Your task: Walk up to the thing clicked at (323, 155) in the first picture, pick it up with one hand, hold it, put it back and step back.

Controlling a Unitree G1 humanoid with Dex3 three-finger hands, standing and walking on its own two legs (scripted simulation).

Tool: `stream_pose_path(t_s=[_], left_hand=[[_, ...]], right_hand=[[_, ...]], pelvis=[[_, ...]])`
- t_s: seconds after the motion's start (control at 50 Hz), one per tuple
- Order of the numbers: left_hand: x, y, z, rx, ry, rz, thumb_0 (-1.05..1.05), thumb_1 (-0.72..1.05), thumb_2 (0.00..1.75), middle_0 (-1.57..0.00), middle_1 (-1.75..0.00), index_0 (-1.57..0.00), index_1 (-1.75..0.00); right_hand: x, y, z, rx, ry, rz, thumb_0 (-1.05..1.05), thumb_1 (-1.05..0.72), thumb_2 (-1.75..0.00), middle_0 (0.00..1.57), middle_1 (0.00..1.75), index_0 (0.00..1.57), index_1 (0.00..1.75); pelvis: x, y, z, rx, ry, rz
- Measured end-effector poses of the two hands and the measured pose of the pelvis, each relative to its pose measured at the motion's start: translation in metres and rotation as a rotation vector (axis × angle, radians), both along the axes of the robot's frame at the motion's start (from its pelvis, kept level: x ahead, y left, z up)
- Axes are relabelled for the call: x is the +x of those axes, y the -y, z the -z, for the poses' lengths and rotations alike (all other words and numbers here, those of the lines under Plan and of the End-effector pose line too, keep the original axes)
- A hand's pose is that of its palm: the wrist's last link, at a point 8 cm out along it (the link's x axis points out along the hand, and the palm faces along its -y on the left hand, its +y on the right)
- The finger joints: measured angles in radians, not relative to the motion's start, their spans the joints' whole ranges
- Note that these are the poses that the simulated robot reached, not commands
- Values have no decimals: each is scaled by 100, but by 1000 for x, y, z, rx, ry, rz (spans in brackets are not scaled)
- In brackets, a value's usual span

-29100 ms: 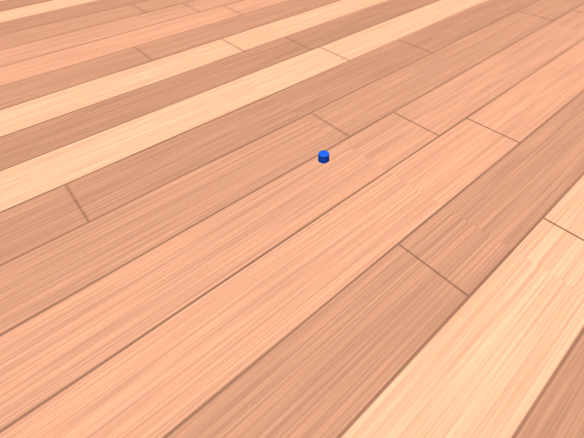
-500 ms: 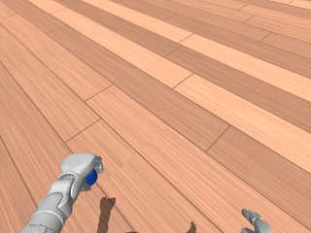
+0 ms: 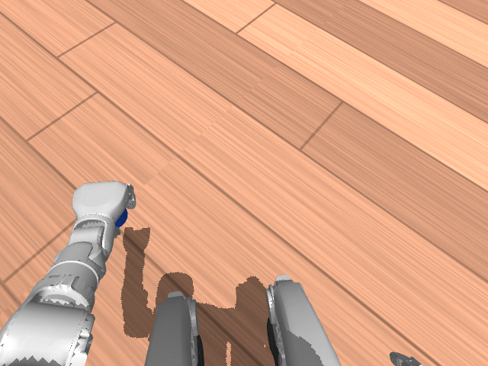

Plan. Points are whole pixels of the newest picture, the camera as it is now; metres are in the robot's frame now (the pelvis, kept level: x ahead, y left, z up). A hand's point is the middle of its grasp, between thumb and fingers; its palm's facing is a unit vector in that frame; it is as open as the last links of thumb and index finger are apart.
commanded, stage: crouch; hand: left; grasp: from above
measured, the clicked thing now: (110, 212) +0.43 +0.22 -0.14
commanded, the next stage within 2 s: lower in 1.22 s
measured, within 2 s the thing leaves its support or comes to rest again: neither
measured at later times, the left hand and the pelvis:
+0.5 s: hand (135, 237) +0.42 +0.22 -0.32, palm faces -0.42 +0.00 -0.91, open 7.2 cm; pelvis -0.02 +0.00 -0.16, yaw -1 degrees
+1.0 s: hand (143, 240) +0.44 +0.22 -0.39, palm faces -0.45 -0.01 -0.89, open 7.2 cm; pelvis -0.03 -0.01 -0.23, yaw -2 degrees
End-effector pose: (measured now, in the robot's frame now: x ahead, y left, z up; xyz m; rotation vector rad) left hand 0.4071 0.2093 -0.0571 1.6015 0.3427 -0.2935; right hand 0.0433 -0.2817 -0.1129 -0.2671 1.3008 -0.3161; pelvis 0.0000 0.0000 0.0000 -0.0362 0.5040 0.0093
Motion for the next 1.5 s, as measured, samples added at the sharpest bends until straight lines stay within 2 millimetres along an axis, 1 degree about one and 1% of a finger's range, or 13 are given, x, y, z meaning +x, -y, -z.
stream_pose_path(t_s=[0.06,0.12,0.2,0.28,0.36,0.48,0.64,0.92,1.08,1.22,1.4,1.5], left_hand=[[5,-2,28,-6,-16,-19,0,30,35,-75,-48,-94,-49],[7,-3,57,-8,-42,-23,0,30,35,-75,-48,-94,-49],[6,-4,97,-26,-75,-17,0,30,34,-75,-48,-94,-49],[7,-3,133,-42,-70,4,0,31,34,-75,-48,-94,-49],[12,-4,163,-50,-51,8,0,30,35,-75,-48,-94,-49],[21,-8,197,-44,-35,-14,0,29,36,-75,-48,-94,-49],[28,-9,225,-45,-53,-33,0,28,38,-75,-47,-94,-50],[34,-7,266,-58,-65,-17,0,29,37,-75,-47,-94,-49],[37,-7,284,-59,-63,-16,0,30,34,-75,-47,-95,-48],[40,-9,296,-59,-62,-16,0,31,32,-76,-46,-95,-47],[44,-11,309,-54,-67,-14,-1,31,31,-78,-44,-97,-45],[44,-11,323,-66,-87,-21,-1,30,31,-79,-43,-98,-44]], right_hand=[[-9,-7,26,16,-21,2,1,-91,-90,20,30,20,29],[-13,-13,50,35,-34,-5,1,-91,-90,20,30,20,29],[-12,-17,79,54,-39,-30,1,-90,-90,20,30,21,29],[-8,-16,105,57,-44,-70,1,-90,-90,21,30,21,29],[-2,-11,126,46,-46,-109,1,-91,-90,21,30,21,29],[2,-3,150,29,-51,-139,0,-91,-90,20,30,21,29],[-4,0,173,36,-76,-145,0,-91,-90,20,30,21,29],[-37,0,208,58,-141,-139,0,-92,-90,20,30,21,29],[-49,-2,226,66,-163,-147,0,-92,-90,20,30,21,29],[-52,-5,234,71,-173,-160,0,-91,-90,20,30,21,29],[-51,-6,239,73,-185,-174,0,-91,-90,20,30,21,30],[-50,-5,240,67,-189,-191,0,-91,-90,20,30,21,30]], pelvis=[[-5,-1,23,-4,-35,1],[-8,-2,44,-7,-66,0],[-12,-1,72,-12,-100,-3],[-15,1,99,-20,-123,-6],[-18,2,124,-28,-134,-8],[-21,4,153,-35,-140,-6],[-22,5,177,-38,-140,-1],[-28,6,218,-43,-114,7],[-30,5,238,-48,-96,10],[-30,5,249,-54,-92,12],[-27,4,256,-60,-96,15],[-26,4,261,-68,-90,20]])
